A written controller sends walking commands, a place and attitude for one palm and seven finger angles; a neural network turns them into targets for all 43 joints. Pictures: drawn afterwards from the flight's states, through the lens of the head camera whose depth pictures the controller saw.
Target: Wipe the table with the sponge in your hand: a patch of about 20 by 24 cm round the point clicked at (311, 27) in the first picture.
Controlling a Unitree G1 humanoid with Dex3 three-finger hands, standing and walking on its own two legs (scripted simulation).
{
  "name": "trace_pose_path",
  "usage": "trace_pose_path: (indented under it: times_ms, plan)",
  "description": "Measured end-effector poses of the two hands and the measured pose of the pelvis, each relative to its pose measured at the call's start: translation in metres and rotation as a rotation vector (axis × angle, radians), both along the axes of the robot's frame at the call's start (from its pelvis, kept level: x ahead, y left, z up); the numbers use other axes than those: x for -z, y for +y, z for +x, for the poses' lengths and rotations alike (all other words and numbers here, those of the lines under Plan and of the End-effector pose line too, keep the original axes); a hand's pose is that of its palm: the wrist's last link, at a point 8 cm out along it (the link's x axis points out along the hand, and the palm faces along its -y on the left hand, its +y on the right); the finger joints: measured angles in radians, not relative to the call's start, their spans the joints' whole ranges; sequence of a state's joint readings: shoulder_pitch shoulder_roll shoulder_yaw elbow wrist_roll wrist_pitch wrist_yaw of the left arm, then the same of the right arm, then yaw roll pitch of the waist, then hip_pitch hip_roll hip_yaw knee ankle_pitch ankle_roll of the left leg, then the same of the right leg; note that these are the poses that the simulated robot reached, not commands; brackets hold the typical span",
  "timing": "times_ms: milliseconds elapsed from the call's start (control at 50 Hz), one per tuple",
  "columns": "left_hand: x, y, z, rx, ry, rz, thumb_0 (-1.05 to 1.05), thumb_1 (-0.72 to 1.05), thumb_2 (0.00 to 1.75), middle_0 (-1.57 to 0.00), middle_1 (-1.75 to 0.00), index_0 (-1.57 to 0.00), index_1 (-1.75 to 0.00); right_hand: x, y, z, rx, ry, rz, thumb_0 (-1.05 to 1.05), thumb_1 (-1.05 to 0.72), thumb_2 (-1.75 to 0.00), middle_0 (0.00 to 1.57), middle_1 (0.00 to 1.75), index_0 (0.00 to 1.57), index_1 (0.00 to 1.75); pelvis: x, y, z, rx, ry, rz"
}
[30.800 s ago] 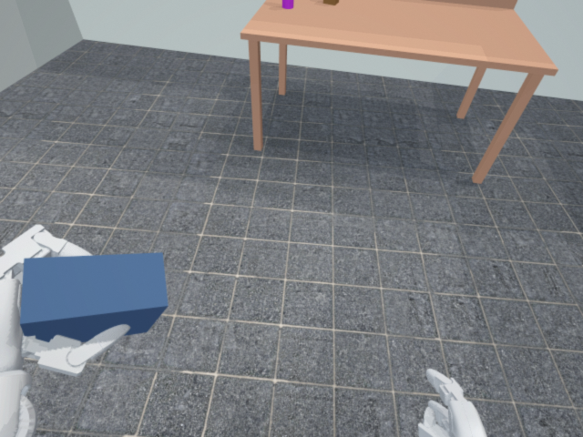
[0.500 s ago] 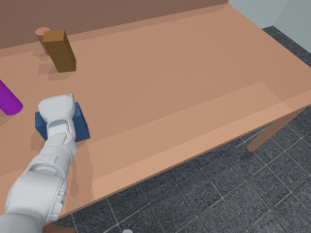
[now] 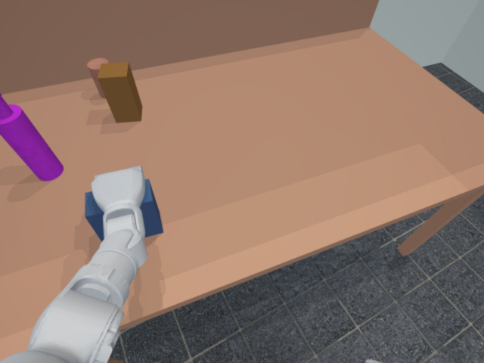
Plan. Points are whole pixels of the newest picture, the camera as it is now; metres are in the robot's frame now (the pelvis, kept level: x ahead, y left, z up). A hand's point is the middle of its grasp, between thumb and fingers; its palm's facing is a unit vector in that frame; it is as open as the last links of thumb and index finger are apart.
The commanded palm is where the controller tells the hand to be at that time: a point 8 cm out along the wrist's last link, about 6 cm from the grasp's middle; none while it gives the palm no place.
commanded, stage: wipe back along the middle lane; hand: left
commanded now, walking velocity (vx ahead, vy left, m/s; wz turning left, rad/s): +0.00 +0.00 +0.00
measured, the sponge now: (129, 219) +0.39 +0.25 -0.06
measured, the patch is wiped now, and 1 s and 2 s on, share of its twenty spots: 0.70 0.75 0.80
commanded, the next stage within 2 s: slide across to the third lane in 0.90 s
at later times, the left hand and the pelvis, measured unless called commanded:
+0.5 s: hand (134, 225) +0.35 +0.22 -0.02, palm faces -0.08 -0.01 -1.00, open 9.8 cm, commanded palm +0.31 +0.20 +0.01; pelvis +0.00 -0.01 +0.01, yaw +0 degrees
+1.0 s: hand (137, 253) +0.30 +0.20 -0.02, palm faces -0.06 -0.02 -1.00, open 9.8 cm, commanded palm +0.27 +0.18 +0.01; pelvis +0.00 -0.02 +0.01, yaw +1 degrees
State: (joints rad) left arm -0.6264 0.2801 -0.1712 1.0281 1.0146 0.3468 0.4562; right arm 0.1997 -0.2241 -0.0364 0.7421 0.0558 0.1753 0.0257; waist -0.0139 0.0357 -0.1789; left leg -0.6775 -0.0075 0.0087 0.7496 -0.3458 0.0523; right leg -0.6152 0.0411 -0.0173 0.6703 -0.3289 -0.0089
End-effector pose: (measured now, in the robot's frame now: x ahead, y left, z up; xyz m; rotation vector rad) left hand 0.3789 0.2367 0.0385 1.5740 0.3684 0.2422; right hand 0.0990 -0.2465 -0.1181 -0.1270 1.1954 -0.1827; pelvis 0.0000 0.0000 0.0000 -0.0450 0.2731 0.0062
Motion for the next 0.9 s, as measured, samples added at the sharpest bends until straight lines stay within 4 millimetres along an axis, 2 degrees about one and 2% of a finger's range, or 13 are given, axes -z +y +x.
trace_pose_path:
  times_ms: [420, 680, 900]
  plan:
    - [0.0, -0.021, -0.034, -0.013, -0.003, -0.012, -0.01, -0.47, 1.12, -0.71, -1.43, -0.7, -1.47, -0.014, 0.003, 0.046, -0.052, -0.116, 0.019, 0.01, -0.91, -0.9, 0.2, 0.3, 0.2, 0.3, -0.005, -0.008, 0.002, -0.005, -0.055, 0.013]
    - [0.0, -0.029, -0.059, -0.013, -0.013, -0.023, 0.0, -0.47, 1.11, -0.71, -1.43, -0.7, -1.47, -0.023, -0.004, 0.063, -0.067, -0.178, 0.017, 0.01, -0.91, -0.9, 0.2, 0.3, 0.2, 0.3, -0.007, -0.014, 0.004, -0.001, -0.087, 0.02]
    - [0.0, -0.039, -0.087, -0.007, -0.025, -0.033, 0.0, -0.47, 1.11, -0.7, -1.43, -0.7, -1.47, -0.029, 0.002, 0.079, -0.097, -0.246, 0.044, 0.01, -0.91, -0.9, 0.2, 0.3, 0.2, 0.3, -0.007, -0.017, 0.001, 0.0, -0.116, 0.028]
